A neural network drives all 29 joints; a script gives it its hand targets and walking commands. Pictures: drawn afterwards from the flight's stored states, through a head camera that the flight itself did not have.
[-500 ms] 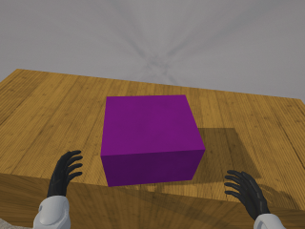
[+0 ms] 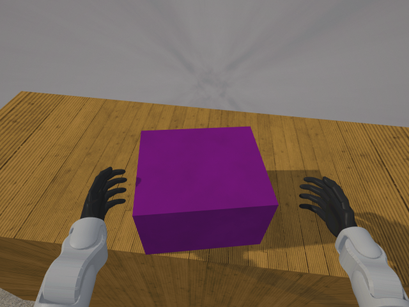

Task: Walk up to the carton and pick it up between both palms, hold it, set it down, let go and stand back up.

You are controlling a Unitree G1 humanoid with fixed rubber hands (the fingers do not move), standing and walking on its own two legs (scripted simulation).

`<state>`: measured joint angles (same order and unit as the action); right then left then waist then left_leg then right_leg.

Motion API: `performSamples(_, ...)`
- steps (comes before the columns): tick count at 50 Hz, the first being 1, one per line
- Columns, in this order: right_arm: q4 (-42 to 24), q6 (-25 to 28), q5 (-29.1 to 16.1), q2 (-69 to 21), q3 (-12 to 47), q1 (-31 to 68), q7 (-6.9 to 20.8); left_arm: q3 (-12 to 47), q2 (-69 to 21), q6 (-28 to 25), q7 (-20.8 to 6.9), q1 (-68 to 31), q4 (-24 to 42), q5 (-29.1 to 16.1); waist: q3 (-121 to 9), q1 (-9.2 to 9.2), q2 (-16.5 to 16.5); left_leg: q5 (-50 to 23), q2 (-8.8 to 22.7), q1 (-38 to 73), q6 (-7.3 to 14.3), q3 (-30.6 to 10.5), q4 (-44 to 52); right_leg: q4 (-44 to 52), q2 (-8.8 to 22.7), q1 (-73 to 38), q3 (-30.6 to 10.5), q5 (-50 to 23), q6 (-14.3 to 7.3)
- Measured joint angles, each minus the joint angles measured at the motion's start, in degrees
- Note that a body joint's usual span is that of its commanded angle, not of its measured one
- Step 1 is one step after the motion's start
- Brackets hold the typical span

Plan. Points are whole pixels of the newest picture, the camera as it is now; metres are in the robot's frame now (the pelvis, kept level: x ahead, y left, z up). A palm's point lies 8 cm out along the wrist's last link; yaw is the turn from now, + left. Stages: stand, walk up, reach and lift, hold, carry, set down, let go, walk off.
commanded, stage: reach and lift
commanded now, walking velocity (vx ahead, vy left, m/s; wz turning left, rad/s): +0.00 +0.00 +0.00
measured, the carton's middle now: (200, 187) +0.39 +0.03 +0.01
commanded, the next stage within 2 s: none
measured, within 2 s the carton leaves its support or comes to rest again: neither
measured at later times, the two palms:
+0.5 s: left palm (105, 177) +0.33 +0.20 +0.11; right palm (328, 177) +0.36 -0.22 +0.11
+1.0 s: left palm (115, 144) +0.39 +0.20 +0.13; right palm (325, 143) +0.41 -0.21 +0.15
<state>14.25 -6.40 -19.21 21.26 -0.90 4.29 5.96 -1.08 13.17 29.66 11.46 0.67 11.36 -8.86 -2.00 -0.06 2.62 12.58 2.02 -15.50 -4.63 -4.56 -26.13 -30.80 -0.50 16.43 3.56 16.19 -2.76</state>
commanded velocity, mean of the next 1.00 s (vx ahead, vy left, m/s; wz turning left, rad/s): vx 0.00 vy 0.00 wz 0.00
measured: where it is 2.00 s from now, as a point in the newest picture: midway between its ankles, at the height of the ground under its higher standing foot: outside the picture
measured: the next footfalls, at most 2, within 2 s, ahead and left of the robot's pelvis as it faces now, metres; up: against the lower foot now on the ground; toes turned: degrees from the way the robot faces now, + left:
none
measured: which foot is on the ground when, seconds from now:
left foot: down 0.00-1.00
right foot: down 0.00-1.00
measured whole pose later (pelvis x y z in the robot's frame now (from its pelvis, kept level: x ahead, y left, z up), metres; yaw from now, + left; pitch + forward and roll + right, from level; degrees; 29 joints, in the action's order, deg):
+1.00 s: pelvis +0.00 +0.00 +0.00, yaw +0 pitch +2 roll +1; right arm 43.9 -15.3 -19.2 21.9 -0.9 44.7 5.5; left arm -4.1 13.5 32.1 12.4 -38.6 -25.4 -8.9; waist -0.2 -0.1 1.7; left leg 12.3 2.0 -15.6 -4.6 -4.6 -26.1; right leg -30.8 -0.5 16.5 3.6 15.9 -2.8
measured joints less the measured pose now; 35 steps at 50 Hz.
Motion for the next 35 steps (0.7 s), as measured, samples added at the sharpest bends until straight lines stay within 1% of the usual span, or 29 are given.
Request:
performSamples(6,1.2,-3.0,0.0,0.4,0.0,4.7,-0.1,0.0,0.0,2.6,-0.5,-5.3,-1.1,0.0,0.3,0.00,-0.7,-0.1,0.0,0.0,0.0,0.0,0.0,0.0,0.0,0.0,0.0,-0.1,0.0)
performSamples(14,4.5,-6.5,0.0,0.4,0.0,11.5,-0.4,-1.1,0.0,5.4,-0.8,-12.8,-7.4,0.0,1.1,0.00,-0.9,-0.3,0.0,0.0,0.1,0.0,0.0,0.0,0.0,0.0,0.0,-0.3,0.0)
performSamples(24,9.6,-7.3,0.0,0.5,0.0,19.6,-0.4,-2.4,0.0,5.8,-0.8,-18.2,-12.2,0.0,1.8,0.00,-0.9,-0.3,0.0,0.0,0.1,0.0,0.0,0.0,0.0,0.0,0.0,-0.3,0.0)
performSamples(35,17.3,-8.9,0.0,0.6,0.0,28.2,-0.4,-2.9,0.0,5.9,0.1,-27.0,-21.6,0.0,1.8,0.00,-0.9,-0.3,0.0,0.0,0.1,0.0,0.0,0.0,0.0,0.0,0.0,-0.3,0.0)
